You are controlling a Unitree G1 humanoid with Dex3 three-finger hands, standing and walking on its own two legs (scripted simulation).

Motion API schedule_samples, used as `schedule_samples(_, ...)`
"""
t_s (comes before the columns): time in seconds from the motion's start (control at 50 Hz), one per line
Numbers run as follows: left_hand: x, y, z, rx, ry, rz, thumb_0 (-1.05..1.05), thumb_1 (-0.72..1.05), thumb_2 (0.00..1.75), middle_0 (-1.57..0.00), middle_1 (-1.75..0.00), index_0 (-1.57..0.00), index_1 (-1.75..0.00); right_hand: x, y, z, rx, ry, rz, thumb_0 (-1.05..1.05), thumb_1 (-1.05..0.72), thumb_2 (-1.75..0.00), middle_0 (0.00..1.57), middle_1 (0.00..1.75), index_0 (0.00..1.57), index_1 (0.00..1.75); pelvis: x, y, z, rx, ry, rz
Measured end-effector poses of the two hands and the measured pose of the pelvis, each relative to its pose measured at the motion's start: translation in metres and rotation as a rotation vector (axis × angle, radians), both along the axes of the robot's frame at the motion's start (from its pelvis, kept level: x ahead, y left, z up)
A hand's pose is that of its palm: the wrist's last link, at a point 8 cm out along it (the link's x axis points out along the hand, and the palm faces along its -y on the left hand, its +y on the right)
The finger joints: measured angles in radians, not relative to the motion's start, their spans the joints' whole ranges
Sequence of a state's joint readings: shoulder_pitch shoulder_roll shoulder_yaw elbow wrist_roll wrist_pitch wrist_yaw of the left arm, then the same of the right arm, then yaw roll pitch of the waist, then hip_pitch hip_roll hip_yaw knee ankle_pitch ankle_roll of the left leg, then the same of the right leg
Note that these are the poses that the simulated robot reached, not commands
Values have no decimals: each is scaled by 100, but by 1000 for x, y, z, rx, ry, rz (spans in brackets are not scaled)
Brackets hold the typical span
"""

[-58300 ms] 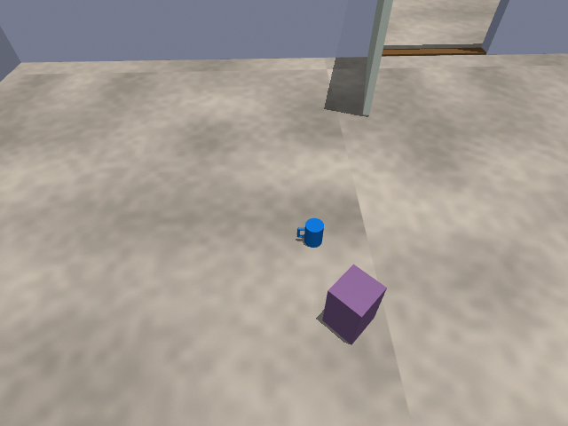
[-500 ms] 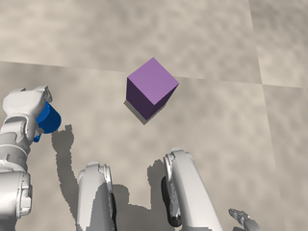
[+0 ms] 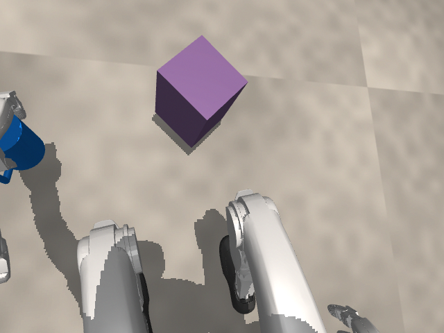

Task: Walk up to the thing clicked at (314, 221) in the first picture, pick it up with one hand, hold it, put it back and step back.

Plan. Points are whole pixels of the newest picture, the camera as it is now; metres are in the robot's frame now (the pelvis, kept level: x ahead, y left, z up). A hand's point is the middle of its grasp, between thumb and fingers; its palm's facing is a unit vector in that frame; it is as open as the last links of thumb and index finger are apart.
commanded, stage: crouch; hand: left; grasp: from above
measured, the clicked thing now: (6, 150) +0.47 +0.31 -0.20
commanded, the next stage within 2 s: lower in 0.36 s
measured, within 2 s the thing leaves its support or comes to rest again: rests again in 1.26 s
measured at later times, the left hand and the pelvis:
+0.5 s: hand (6, 139) +0.49 +0.31 -0.21, palm faces -0.46 -0.05 -0.89, open 10.7 cm; pelvis -0.01 +0.00 -0.04, yaw -2 degrees
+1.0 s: hand (21, 145) +0.50 +0.31 -0.27, palm faces -0.46 -0.07 -0.89, open 10.7 cm; pelvis -0.01 +0.01 -0.07, yaw -5 degrees
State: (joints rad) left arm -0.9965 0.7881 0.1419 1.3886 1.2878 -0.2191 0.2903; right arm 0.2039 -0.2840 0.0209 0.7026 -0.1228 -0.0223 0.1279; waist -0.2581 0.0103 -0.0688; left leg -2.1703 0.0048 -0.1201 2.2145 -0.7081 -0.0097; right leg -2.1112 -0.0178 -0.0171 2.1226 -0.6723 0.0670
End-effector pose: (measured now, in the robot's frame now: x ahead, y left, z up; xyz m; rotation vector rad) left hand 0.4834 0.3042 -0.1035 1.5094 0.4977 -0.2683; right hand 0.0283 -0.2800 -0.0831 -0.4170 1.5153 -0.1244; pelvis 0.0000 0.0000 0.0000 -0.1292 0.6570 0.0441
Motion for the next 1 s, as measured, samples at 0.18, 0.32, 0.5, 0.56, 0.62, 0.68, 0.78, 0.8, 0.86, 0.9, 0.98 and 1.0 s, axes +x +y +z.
schedule_samples(0.18, 7, 3, -21, -2, -11, -9, 0, -15, 79, -46, -105, -48, -97, -19, 6, -15, 5, 46, -7, 0, -92, -91, 21, 30, 20, 29, -4, 1, -20, -12, -15, -6)
schedule_samples(0.32, 12, 5, -32, 3, -14, -13, 0, -16, 79, -47, -105, -49, -97, -23, 10, -22, 4, 55, -1, 0, -92, -91, 21, 30, 20, 29, -6, 2, -31, -22, -20, -10)
schedule_samples(0.5, 17, 7, -46, 1, -9, -10, 0, -16, 79, -48, -104, -50, -96, -21, 13, -27, 2, 58, 13, 0, -92, -91, 21, 30, 20, 29, -6, 4, -38, -33, -24, -12)
schedule_samples(0.56, 18, 8, -50, 1, -3, -8, 0, -16, 78, -48, -103, -50, -95, -21, 13, -27, 1, 60, 20, 0, -92, -91, 21, 30, 20, 29, -6, 4, -40, -37, -26, -13)
schedule_samples(0.62, 19, 8, -58, -2, 8, -6, 0, -17, 78, -49, -102, -51, -95, -20, 13, -28, -2, 64, 29, 0, -92, -91, 21, 30, 20, 29, -6, 5, -43, -41, -26, -15)
schedule_samples(0.68, 19, 8, -66, -4, 17, -12, 0, -17, 78, -49, -102, -51, -94, -21, 13, -31, -5, 69, 37, 0, -92, -91, 21, 30, 20, 29, -6, 5, -48, -45, -31, -17)
schedule_samples(0.78, 19, 7, -81, -17, 14, -17, 0, -17, 78, -50, -101, -52, -94, -21, 12, -34, -11, 79, 51, 0, -92, -91, 21, 30, 20, 29, -6, 5, -55, -52, -46, -22)
schedule_samples(0.8, 19, 7, -84, -19, 12, -18, 0, -17, 78, -50, -101, -52, -94, -22, 12, -35, -13, 81, 54, 0, -92, -91, 21, 30, 20, 29, -6, 5, -57, -54, -48, -23)
schedule_samples(0.86, 20, 7, -92, -23, 3, -22, 0, -17, 78, -50, -101, -52, -93, -22, 12, -37, -21, 88, 62, 0, -92, -91, 21, 30, 20, 30, -6, 6, -61, -60, -52, -26)
schedule_samples(0.9, 20, 7, -96, -22, -3, -25, 0, -16, 78, -50, -101, -52, -93, -22, 12, -38, -24, 90, 66, 0, -92, -91, 21, 30, 20, 30, -6, 6, -63, -62, -54, -28)
schedule_samples(0.98, 22, 7, -103, -22, -9, -24, 0, -16, 77, -50, -101, -52, -93, -20, 12, -39, -28, 92, 72, 0, -92, -90, 21, 30, 20, 30, -6, 7, -66, -68, -57, -31)
schedule_samples(1.0, 22, 7, -105, -22, -10, -23, 0, -16, 77, -50, -100, -52, -93, -20, 13, -40, -29, 91, 75, 0, -92, -90, 21, 30, 20, 30, -5, 7, -67, -69, -57, -32)
